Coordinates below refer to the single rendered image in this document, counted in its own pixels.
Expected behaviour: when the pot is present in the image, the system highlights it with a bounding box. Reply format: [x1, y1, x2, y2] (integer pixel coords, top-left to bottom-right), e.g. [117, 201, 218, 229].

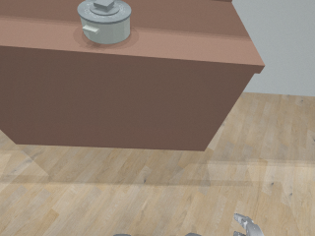
[80, 17, 130, 44]

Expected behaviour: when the table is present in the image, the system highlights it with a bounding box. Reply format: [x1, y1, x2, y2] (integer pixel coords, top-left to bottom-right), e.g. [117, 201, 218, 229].
[0, 0, 265, 151]

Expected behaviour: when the robot right hand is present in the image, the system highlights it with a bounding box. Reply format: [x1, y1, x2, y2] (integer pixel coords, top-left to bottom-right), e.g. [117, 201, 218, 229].
[233, 213, 265, 236]

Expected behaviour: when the knob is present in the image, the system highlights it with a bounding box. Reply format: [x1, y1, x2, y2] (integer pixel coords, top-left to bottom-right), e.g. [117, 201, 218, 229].
[94, 0, 115, 10]

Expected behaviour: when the lid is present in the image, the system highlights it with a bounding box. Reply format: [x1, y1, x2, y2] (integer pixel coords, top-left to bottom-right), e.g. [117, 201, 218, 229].
[77, 0, 132, 25]

